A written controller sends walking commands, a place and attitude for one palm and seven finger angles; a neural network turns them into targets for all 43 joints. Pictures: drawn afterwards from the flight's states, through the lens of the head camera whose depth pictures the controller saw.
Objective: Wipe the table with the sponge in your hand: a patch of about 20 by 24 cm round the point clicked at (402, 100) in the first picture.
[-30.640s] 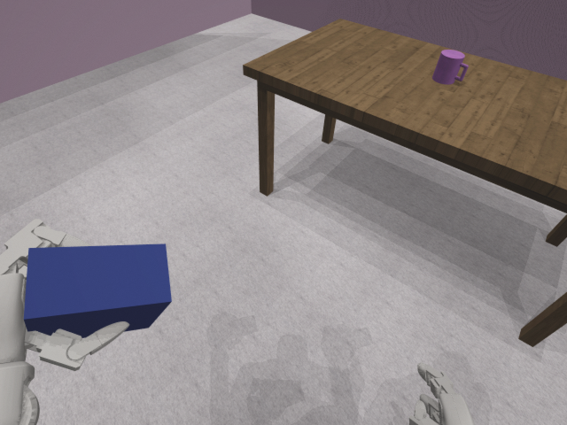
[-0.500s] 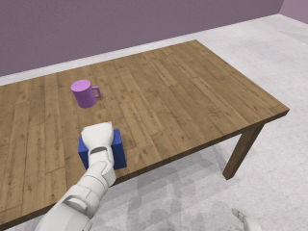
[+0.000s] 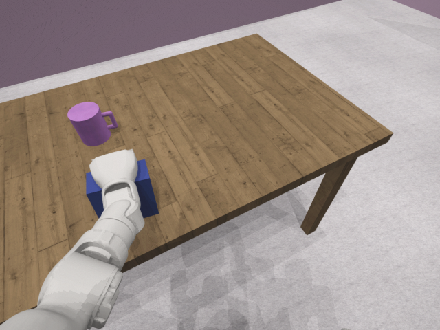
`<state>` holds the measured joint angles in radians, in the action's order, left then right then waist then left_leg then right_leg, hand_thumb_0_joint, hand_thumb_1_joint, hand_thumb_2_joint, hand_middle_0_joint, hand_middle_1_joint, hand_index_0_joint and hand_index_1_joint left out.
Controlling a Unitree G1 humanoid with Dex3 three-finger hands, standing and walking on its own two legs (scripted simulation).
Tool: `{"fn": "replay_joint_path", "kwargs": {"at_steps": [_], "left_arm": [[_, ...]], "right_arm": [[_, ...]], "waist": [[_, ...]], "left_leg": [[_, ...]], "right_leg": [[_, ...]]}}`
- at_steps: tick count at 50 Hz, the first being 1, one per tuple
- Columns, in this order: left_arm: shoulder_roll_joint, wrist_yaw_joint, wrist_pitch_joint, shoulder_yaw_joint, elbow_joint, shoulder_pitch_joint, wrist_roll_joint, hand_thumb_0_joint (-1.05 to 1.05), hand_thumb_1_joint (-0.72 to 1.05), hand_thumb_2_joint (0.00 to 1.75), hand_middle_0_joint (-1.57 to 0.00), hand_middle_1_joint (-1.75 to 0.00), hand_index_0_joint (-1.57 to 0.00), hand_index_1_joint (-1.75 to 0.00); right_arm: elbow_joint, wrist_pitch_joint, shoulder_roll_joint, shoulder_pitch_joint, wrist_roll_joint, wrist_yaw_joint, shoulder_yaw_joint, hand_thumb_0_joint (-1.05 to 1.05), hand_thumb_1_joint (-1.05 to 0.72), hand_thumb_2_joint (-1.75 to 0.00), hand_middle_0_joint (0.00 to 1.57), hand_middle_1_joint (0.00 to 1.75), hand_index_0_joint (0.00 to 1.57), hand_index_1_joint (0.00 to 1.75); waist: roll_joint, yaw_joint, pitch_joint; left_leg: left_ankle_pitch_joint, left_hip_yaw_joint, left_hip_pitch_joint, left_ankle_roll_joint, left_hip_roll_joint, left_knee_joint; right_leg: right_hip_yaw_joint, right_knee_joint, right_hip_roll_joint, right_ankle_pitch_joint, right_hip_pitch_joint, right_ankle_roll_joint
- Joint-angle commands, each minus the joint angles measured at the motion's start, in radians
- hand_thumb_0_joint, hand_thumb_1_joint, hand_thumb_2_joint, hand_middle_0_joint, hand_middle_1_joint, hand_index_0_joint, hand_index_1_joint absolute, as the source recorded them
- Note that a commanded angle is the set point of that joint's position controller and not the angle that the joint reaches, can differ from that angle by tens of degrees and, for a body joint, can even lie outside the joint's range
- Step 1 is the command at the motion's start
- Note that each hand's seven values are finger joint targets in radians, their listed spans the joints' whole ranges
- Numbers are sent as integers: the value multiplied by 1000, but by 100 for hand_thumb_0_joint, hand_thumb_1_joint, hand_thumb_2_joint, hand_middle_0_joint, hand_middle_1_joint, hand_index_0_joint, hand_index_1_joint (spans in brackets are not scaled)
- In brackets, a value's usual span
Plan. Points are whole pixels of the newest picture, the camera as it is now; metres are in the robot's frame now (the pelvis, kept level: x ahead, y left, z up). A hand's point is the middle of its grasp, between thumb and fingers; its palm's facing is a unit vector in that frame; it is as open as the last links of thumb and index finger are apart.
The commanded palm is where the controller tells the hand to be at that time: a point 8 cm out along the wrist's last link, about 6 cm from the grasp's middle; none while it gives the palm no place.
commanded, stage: wipe forward along the third lane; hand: left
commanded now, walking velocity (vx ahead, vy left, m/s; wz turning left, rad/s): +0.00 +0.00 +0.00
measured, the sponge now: (126, 200) +0.40 +0.22 -0.03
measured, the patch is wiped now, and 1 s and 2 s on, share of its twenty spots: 0.90 1.00 1.00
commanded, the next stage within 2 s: wipe back along the third lane in 0.86 s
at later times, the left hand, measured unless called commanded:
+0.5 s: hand (117, 166) +0.46 +0.24 +0.01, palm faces -0.10 -0.01 -0.99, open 10.3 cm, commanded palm +0.45 +0.24 +0.05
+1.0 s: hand (111, 152) +0.50 +0.27 +0.01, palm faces -0.10 +0.00 -0.99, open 10.3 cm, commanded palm +0.48 +0.25 +0.04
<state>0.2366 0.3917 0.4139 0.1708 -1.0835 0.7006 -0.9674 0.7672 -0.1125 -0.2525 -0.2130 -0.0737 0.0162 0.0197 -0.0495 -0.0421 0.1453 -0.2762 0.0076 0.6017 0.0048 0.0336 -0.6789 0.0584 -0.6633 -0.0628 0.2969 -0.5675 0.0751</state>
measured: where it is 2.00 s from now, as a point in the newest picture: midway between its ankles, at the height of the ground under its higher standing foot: outside the picture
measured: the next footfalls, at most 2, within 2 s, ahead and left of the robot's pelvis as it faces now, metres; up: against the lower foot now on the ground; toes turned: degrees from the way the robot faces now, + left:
none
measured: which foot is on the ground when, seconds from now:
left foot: down 0.00-1.00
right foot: down 0.00-1.00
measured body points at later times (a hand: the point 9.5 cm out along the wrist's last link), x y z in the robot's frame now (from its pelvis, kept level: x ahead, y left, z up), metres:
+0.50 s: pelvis +0.00 +0.02 -0.01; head +0.07 +0.03 +0.44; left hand +0.46 +0.24 +0.07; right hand +0.07 -0.24 -0.14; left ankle +0.03 +0.13 -0.72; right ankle +0.01 -0.07 -0.72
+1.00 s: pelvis +0.01 +0.05 -0.02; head +0.10 +0.06 +0.43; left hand +0.50 +0.26 +0.07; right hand +0.04 -0.22 -0.14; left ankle +0.03 +0.13 -0.72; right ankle +0.01 -0.07 -0.72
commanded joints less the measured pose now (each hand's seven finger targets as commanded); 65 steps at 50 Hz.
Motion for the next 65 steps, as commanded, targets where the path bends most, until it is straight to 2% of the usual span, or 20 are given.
{"fn": "replay_joint_path", "kwargs": {"at_steps": [1,10,13,21,25,27,31,32,37,38,41,42,46,47,53,57,58,59,62,65], "left_arm": [[161,25,15,-9,23,335,-32,0,10,130,-120,-160,-120,-160],[200,36,23,-29,-44,429,-43,0,10,130,-120,-160,-120,-160],[223,37,26,-52,-57,438,-41,0,10,130,-120,-160,-120,-160],[293,29,38,-70,-119,489,-63,0,10,130,-120,-160,-120,-160],[273,20,35,-53,-122,521,-65,0,10,130,-120,-160,-120,-160],[299,18,33,-64,-139,554,-72,0,10,130,-120,-160,-120,-160],[291,14,23,-64,-150,552,-71,0,10,130,-120,-160,-120,-160],[270,12,23,-48,-157,555,-73,0,10,130,-120,-160,-120,-160],[290,18,21,-63,-171,591,-73,0,10,130,-120,-160,-120,-160],[313,20,20,-89,-178,596,-76,0,10,130,-120,-160,-120,-160],[293,21,27,-72,-204,581,-73,0,10,130,-120,-160,-120,-160],[292,22,29,-66,-204,612,-76,0,10,130,-120,-160,-120,-160],[290,24,33,-62,-218,657,-86,0,10,130,-120,-160,-120,-160],[295,25,34,-68,-223,660,-84,0,10,130,-120,-160,-120,-160],[262,8,26,-78,-204,537,-58,0,10,130,-120,-160,-120,-160],[183,4,35,-20,-177,496,-40,0,10,130,-120,-160,-120,-160],[196,6,35,-44,-168,483,-38,0,10,130,-120,-160,-120,-160],[157,5,38,-19,-160,454,-31,0,10,130,-120,-160,-120,-160],[145,4,49,-29,-140,361,-9,0,10,130,-120,-160,-120,-160],[79,0,55,9,-105,324,4,0,10,130,-120,-160,-120,-160]], "right_arm": [[-109,49,-119,41,4,-3,36,0,-90,-90,20,30,20,30],[-96,58,-127,-2,11,-9,34,0,-90,-90,20,30,20,30],[-98,58,-130,-7,13,-14,34,0,-90,-90,20,30,20,30],[-91,59,-144,-50,17,-17,30,0,-90,-90,20,30,20,30],[-92,62,-144,-68,19,-22,33,0,-90,-90,20,30,20,30],[-84,64,-150,-85,21,-23,35,0,-90,-90,20,30,20,30],[-82,67,-153,-107,26,-29,39,0,-90,-90,20,30,20,30],[-82,67,-151,-111,26,-32,39,0,-90,-90,20,30,20,30],[-70,69,-160,-128,32,-38,43,0,-90,-90,20,30,20,30],[-66,69,-162,-133,34,-40,48,0,-90,-90,20,30,20,30],[-68,68,-162,-141,36,-46,44,0,-90,-90,20,30,20,30],[-64,67,-165,-142,37,-46,45,0,-90,-90,20,30,20,30],[-57,70,-167,-153,43,-49,47,0,-90,-90,20,30,20,30],[-58,70,-169,-156,44,-51,47,0,-90,-90,20,30,20,30],[-77,64,-161,-151,41,-58,50,0,-90,-90,20,30,20,30],[-86,56,-151,-130,33,-62,47,0,-90,-90,20,30,20,30],[-84,54,-150,-125,32,-63,51,0,-90,-90,20,30,20,30],[-91,53,-144,-120,32,-66,50,0,-90,-90,20,30,20,30],[-99,40,-140,-98,28,-71,48,0,-90,-90,20,30,20,30],[-99,30,-133,-72,25,-70,49,0,-90,-90,20,30,20,30]], "waist": [[116,-31,198],[106,-54,246],[92,-47,274],[87,-66,267],[39,-73,285],[52,-85,286],[39,-82,328],[38,-88,312],[31,-100,320],[33,-95,330],[24,-94,318],[42,-109,310],[-2,-116,318],[16,-118,324],[33,-79,377],[34,-75,328],[15,-60,344],[-4,-53,339],[42,-30,333],[46,-27,311]], "left_leg": [[0,14,-49,-50,-45,52],[29,9,-31,-53,-41,29],[49,3,-25,-51,-41,29],[42,2,-1,-54,-37,15],[70,-4,-28,-54,-31,10],[73,-11,-24,-55,-26,5],[108,-14,-32,-54,-24,-9],[110,-16,-32,-54,-23,-10],[123,-22,-36,-55,-16,-20],[142,-31,-42,-53,-13,-23],[140,-34,-39,-52,-12,-26],[136,-36,-35,-53,-8,-29],[140,-47,-51,-51,-4,-37],[136,-48,-45,-52,-4,-40],[189,-45,-63,-48,-4,-40],[157,-42,-79,-48,-4,-15],[187,-48,-103,-44,1,-12],[195,-46,-115,-42,-2,-8],[214,-37,-120,-42,-6,5],[248,-37,-156,-40,-3,18]], "right_leg": [[-92,149,40,-109,112,-51],[-76,118,34,-160,96,-55],[-71,106,32,-185,106,-51],[-64,98,28,-167,75,-55],[-51,85,18,-171,39,-49],[-47,80,15,-164,24,-47],[-39,61,10,-193,18,-44],[-36,63,9,-194,3,-43],[-30,53,4,-188,-29,-41],[-24,42,3,-195,-31,-38],[-19,42,-2,-179,-54,-36],[-19,40,-2,-179,-64,-38],[-13,28,-5,-148,-114,-33],[-12,28,-7,-149,-109,-34],[-10,21,-8,-209,-45,-33],[-6,48,-11,-168,-50,-35],[-3,40,-9,-178,-45,-30],[1,42,-12,-176,-47,-29],[-1,60,-9,-224,18,-28],[5,70,-8,-247,27,-27]]}}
